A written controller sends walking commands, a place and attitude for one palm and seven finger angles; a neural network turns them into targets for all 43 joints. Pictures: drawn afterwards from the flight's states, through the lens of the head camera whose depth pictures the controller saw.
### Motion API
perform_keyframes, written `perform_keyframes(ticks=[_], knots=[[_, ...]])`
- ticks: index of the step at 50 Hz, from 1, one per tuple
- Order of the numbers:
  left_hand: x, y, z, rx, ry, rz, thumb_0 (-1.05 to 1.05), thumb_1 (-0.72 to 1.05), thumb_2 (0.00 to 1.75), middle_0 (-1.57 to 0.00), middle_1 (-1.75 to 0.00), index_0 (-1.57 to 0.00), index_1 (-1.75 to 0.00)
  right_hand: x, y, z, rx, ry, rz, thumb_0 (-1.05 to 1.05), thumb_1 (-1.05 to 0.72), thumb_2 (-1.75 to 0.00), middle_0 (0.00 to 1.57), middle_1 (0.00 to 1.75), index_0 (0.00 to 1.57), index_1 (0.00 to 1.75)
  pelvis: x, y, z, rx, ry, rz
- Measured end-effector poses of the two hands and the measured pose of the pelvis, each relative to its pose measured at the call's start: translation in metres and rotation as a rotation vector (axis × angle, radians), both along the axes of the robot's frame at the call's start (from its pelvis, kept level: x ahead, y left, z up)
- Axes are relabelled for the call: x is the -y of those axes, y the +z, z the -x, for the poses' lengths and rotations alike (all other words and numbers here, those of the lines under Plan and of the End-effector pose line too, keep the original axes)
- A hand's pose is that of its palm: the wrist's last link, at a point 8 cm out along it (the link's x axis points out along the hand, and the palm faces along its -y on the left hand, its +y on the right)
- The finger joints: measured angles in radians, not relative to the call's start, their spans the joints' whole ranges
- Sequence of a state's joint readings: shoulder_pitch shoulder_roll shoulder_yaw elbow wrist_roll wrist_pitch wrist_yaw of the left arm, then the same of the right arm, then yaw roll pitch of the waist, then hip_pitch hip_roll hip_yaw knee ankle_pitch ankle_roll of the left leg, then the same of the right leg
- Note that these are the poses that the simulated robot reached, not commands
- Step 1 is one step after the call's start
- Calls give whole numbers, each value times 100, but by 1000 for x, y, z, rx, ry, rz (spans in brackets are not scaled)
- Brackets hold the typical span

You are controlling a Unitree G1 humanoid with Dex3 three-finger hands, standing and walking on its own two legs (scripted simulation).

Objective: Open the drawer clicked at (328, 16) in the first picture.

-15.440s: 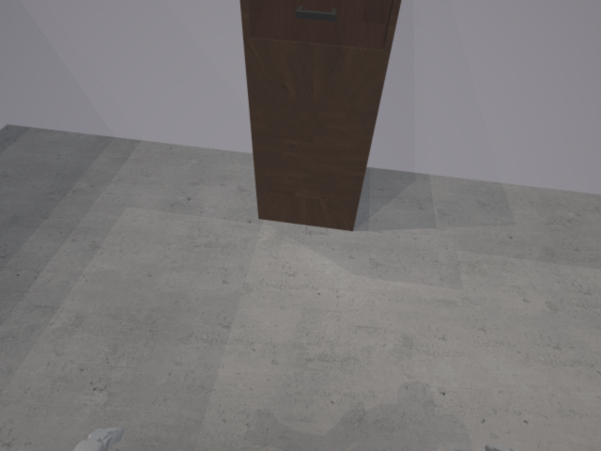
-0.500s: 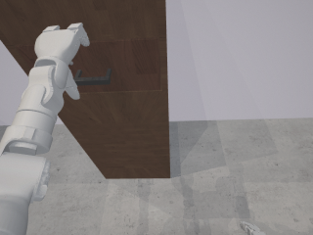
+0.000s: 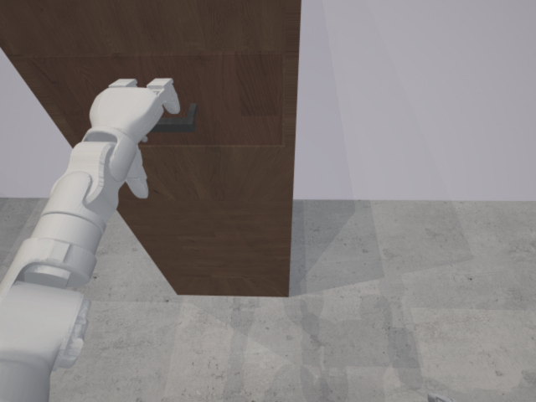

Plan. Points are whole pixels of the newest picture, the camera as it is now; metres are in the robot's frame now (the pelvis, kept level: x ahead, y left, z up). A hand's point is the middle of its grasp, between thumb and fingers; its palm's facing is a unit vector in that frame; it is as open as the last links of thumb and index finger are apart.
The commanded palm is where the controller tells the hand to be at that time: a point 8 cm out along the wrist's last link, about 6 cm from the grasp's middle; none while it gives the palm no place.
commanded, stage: lower the fingers behind the handle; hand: left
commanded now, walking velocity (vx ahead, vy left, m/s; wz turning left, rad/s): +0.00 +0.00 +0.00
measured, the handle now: (163, 117) +0.52 +0.20 +0.13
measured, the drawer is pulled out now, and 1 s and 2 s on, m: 0.00 0.00 0.00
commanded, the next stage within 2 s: lift the fingers back up to retry in 0.96 s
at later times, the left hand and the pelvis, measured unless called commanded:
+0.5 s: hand (142, 138) +0.46 +0.22 +0.14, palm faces +0.02 -0.01 -1.00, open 13.8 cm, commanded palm +0.44 +0.22 +0.17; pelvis +0.00 +0.00 +0.00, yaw -1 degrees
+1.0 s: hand (143, 138) +0.46 +0.22 +0.14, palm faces +0.01 +0.00 -1.00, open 13.8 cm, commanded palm +0.44 +0.22 +0.16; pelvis -0.01 +0.00 +0.00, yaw -1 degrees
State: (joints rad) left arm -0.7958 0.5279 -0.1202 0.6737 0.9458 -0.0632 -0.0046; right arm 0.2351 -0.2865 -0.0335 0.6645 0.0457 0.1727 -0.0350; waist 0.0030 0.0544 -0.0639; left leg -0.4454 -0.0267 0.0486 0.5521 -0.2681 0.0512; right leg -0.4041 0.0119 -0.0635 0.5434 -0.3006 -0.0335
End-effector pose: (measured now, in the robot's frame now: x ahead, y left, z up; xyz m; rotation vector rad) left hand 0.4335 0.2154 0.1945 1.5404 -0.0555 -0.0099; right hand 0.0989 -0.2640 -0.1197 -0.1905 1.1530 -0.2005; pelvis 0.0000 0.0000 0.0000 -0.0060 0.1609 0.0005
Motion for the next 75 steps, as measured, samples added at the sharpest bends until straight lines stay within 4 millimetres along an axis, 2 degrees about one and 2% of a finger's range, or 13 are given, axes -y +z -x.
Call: perform_keyframes(ticks=[10,22,29,48,57,68,75], knots=[[-2,0,-9,-12,80,-5,0,-49,30,-32,-124,-32,-120,-20,-4,11,5,-36,-47,1,-91,-89,20,30,20,30,-2,0,1,4,-17,0],[-3,-2,-9,-21,64,-17,0,-49,30,-28,-128,-32,-120,-2,0,33,-23,-60,9,1,-91,-89,20,30,20,30,-2,-1,4,-1,-23,0],[-2,-6,-6,-1,62,-36,0,-49,30,-24,-129,-32,-120,6,1,39,-33,-61,28,1,-91,-89,20,30,20,30,0,-3,7,-8,-18,0],[-1,-5,-8,-25,85,-33,0,-49,30,-22,-129,-32,-120,0,-4,44,-21,-69,3,1,-91,-89,20,30,20,30,4,-4,9,-10,-19,0],[-3,-7,-5,-10,67,-18,0,-49,30,-21,-127,-32,-120,2,-2,41,-21,-69,10,1,-91,-89,20,30,20,30,3,-4,7,-10,-23,1],[-8,-1,-10,-24,72,-7,0,-49,30,-28,-123,-32,-120,-1,2,24,14,-71,13,1,-91,-89,20,30,20,30,-1,-1,2,4,-22,3],[-5,22,-7,38,41,-4,0,-49,30,-31,-121,-32,-120,-8,1,9,31,-56,-10,1,-91,-89,20,30,20,30,-5,1,-6,13,-21,4]])
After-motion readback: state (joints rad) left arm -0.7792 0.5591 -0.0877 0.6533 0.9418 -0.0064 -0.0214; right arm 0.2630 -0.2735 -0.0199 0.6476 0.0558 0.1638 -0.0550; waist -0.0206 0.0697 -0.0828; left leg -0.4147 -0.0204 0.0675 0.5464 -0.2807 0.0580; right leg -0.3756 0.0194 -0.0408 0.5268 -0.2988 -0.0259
